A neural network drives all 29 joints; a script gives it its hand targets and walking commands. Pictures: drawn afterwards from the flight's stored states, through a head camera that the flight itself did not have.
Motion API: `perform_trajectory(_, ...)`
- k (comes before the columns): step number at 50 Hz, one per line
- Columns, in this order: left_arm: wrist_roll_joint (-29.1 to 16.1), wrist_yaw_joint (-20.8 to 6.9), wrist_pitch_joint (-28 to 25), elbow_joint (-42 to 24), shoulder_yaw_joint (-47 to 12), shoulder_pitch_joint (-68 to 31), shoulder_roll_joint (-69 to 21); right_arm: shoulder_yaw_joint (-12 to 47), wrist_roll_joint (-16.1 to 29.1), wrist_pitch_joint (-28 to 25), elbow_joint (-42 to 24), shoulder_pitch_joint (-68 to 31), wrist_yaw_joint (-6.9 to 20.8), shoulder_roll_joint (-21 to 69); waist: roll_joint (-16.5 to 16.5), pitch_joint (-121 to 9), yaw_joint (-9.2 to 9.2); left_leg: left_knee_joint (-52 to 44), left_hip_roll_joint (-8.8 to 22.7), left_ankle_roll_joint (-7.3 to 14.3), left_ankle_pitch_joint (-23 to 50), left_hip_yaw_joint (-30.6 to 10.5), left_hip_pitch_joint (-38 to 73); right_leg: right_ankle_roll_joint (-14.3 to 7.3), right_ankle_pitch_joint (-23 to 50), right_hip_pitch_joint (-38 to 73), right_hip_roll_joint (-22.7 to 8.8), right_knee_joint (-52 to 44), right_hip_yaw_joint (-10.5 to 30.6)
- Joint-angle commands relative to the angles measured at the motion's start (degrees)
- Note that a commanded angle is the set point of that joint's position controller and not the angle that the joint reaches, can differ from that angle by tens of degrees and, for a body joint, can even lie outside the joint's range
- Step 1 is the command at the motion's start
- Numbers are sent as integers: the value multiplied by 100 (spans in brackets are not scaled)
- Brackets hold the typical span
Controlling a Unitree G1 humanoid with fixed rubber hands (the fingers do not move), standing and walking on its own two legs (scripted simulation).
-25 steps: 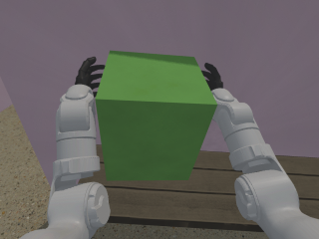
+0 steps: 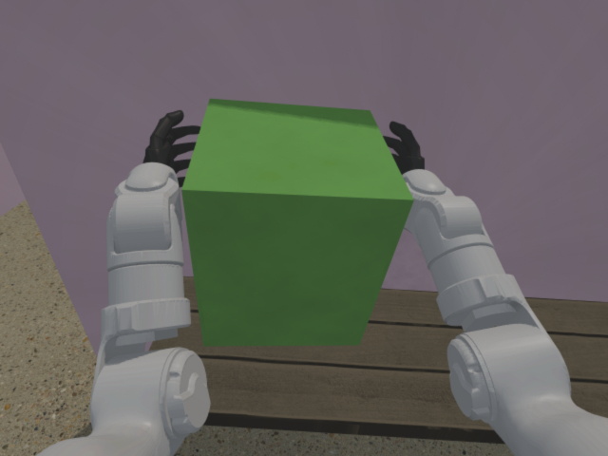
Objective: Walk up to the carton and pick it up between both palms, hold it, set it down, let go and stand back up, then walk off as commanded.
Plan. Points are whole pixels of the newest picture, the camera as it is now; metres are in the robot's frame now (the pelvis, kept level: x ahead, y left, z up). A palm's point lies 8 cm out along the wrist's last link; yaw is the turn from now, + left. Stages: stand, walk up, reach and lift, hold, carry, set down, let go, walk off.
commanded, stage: hold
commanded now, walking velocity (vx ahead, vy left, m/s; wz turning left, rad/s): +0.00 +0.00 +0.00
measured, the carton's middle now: (287, 226) +0.36 +0.01 +0.20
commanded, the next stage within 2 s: none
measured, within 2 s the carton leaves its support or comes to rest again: neither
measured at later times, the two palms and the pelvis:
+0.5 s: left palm (163, 173) +0.37 +0.15 +0.27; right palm (407, 181) +0.37 -0.15 +0.26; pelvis +0.00 +0.00 +0.00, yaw +0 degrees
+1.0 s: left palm (162, 174) +0.36 +0.16 +0.27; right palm (407, 181) +0.37 -0.15 +0.26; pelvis +0.00 +0.00 +0.00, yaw +0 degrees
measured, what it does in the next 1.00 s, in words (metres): stands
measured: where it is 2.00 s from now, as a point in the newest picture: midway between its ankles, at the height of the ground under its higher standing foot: outside the picture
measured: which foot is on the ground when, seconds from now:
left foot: down 0.00-1.00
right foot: down 0.00-1.00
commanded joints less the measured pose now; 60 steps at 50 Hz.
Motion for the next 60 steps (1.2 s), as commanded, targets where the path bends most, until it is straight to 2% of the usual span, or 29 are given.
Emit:
perform_trajectory(1, -906, -806, -242, -133, -2402, -3309, -3223, 1351, 641, -278, -1777, -4193, 596, 3615, 233, -1556, -47, -313, -627, -113, 1353, 354, -415, 136, 672, 993, 597, 17, 75)
perform_trajectory(2, -887, -818, -248, -123, -2347, -3442, -3100, 1339, 631, -225, -1583, -4117, 593, 3570, 257, -1392, -65, -352, -648, -90, 1189, 358, -465, 137, 539, 943, 564, 4, 100)
perform_trajectory(3, -871, -822, -239, -128, -2349, -3409, -3131, 1355, 625, -245, -1668, -4161, 604, 3605, 224, -1433, -28, -363, -641, -84, 1142, 353, -537, 136, 491, 1026, 571, 16, 105)
perform_trajectory(6, -907, -840, -227, 29, -2356, -3431, -3183, 1174, 543, -246, -1554, -4200, 632, 3499, 245, -1338, -82, -442, -612, -67, 902, 360, -600, 102, 233, 895, 564, -15, 117)
perform_trajectory(11, -928, -802, -260, -43, -2398, -3473, -3212, 1167, 557, -251, -1510, -4182, 633, 3485, 337, -1480, -123, -356, -624, -119, 1162, 353, -486, 101, 434, 943, 564, -9, 87)
perform_trajectory(13, -861, -825, -238, 28, -2292, -3418, -3131, 1222, 613, -211, -1366, -4071, 623, 3540, 349, -1344, -67, -345, -614, -136, 1243, 361, -496, 111, 490, 943, 567, 0, 104)
perform_trajectory(16, -900, -847, -280, -95, -2290, -3397, -3149, 1322, 637, -269, -1613, -4135, 628, 3642, 205, -1513, -14, -337, -629, -106, 1310, 374, -510, 141, 616, 1042, 577, 34, 92)
perform_trajectory(17, -977, -830, -276, -231, -2390, -3417, -3162, 1343, 699, -276, -1739, -4157, 619, 3619, 250, -1671, -57, -306, -636, -115, 1419, 365, -447, 136, 721, 1057, 588, 61, 107)
perform_trajectory(18, -1013, -816, -305, -287, -2444, -3482, -3189, 1381, 731, -294, -1786, -4219, 625, 3647, 286, -1719, -10, -277, -639, -132, 1424, 375, -448, 149, 693, 1016, 589, 77, 101)
perform_trajectory(19, -1010, -787, -288, -235, -2442, -3435, -3141, 1396, 728, -304, -1898, -4255, 606, 3610, 251, -1757, -46, -269, -651, -116, 1469, 364, -387, 147, 769, 1053, 584, 56, 105)
perform_trajectory(20, -1024, -795, -298, -214, -2484, -3486, -3207, 1359, 692, -285, -1707, -4205, 602, 3591, 295, -1710, -112, -276, -634, -141, 1422, 348, -381, 137, 729, 1016, 586, 34, 86)
perform_trajectory(21, -984, -780, -291, -213, -2461, -3433, -3172, 1418, 736, -279, -1812, -4203, 610, 3609, 277, -1629, -9, -267, -624, -131, 1448, 332, -418, 141, 701, 1001, 601, 44, 98)
perform_trajectory(23, -901, -794, -253, -68, -2338, -3445, -3153, 1325, 626, -237, -1537, -4160, 622, 3593, 251, -1363, -47, -359, -611, -109, 1171, 355, -497, 126, 440, 914, 576, 5, 83)
perform_trajectory(24, -878, -805, -251, -14, -2310, -3386, -3155, 1331, 632, -252, -1604, -4186, 629, 3635, 220, -1325, 18, -378, -619, -80, 1143, 368, -519, 124, 401, 910, 556, -18, 98)
perform_trajectory(26, -897, -809, -250, 17, -2316, -3432, -3125, 1330, 624, -253, -1679, -4276, 630, 3572, 189, -1375, -1, -391, -630, -79, 1054, 372, -566, 111, 354, 909, 565, -8, 111)
perform_trajectory(27, -923, -805, -257, -72, -2365, -3484, -3140, 1283, 650, -253, -1637, -4265, 635, 3596, 325, -1439, -12, -380, -638, -83, 1089, 386, -557, 110, 408, 908, 548, 5, 108)
perform_trajectory(30, -1005, -785, -290, -245, -2480, -3495, -3249, 1371, 710, -283, -1794, -4251, 625, 3667, 306, -1691, -15, -279, -614, -143, 1364, 352, -442, 144, 659, 999, 598, 58, 98)
perform_trajectory(35, -982, -824, -229, -130, -2440, -3369, -3136, 1273, 648, -201, -1683, -4086, 572, 3552, 253, -1485, -172, -315, -637, -120, 1312, 359, -428, 131, 690, 1003, 566, 17, 95)
perform_trajectory(37, -914, -842, -194, -155, -2422, -3244, -3163, 1311, 673, -177, -1583, -3943, 570, 3502, 290, -1366, -112, -326, -633, -136, 1411, 341, -463, 141, 724, 1012, 568, 20, 89)
perform_trajectory(38, -959, -862, -182, -263, -2479, -3218, -3201, 1309, 674, -196, -1712, -3912, 563, 3476, 324, -1497, -187, -295, -659, -145, 1463, 350, -440, 147, 828, 1058, 565, 40, 99)
perform_trajectory(39, -858, -862, -158, -195, -2367, -3244, -3110, 1305, 685, -157, -1585, -3952, 573, 3460, 331, -1296, -118, -319, -665, -145, 1413, 351, -457, 138, 754, 1037, 570, 31, 109)
perform_trajectory(40, -825, -865, -162, -46, -2251, -3230, -3079, 1350, 685, -190, -1755, -4104, 583, 3479, 220, -1269, -33, -333, -653, -105, 1287, 361, -496, 159, 648, 992, 566, 9, 109)
perform_trajectory(42, -880, -869, -194, -189, -2337, -3387, -3135, 1349, 681, -201, -1675, -4091, 584, 3563, 303, -1353, -77, -319, -668, -124, 1344, 378, -454, 133, 661, 972, 558, 24, 123)
perform_trajectory(45, -1026, -792, -251, -546, -2516, -3459, -3258, 1512, 819, -291, -2159, -4316, 589, 3704, 307, -1880, -1, -209, -671, -158, 1724, 321, -278, 155, 974, 1115, 614, 98, 93)
perform_trajectory(47, -984, -768, -231, -497, -2547, -3382, -3209, 1524, 802, -255, -2007, -4133, 584, 3622, 320, -1786, -51, -194, -647, -191, 1794, 327, -215, 147, 980, 1059, 622, 83, 82)
perform_trajectory(50, -900, -795, -189, -232, -2457, -3249, -3149, 1381, 664, -201, -1816, -4027, 587, 3564, 190, -1417, -39, -351, -637, -119, 1247, 340, -420, 151, 534, 915, 605, 23, 84)
perform_trajectory(54, -913, -801, -223, -208, -2397, -3454, -3180, 1352, 647, -237, -1749, -4244, 631, 3607, 257, -1425, -4, -379, -641, -87, 1097, 356, -515, 105, 397, 924, 566, 22, 86)
perform_trajectory(55, -950, -802, -221, -218, -2457, -3464, -3198, 1268, 606, -221, -1670, -4151, 632, 3559, 271, -1447, -80, -387, -654, -97, 1121, 344, -528, 115, 449, 935, 566, 18, 104)
perform_trajectory(60, -871, -835, -208, 86, -2321, -3445, -3175, 1199, 573, -203, -1433, -4215, 671, 3476, 277, -1298, -23, -435, -623, -90, 956, 348, -655, 88, 257, 931, 566, -2, 129)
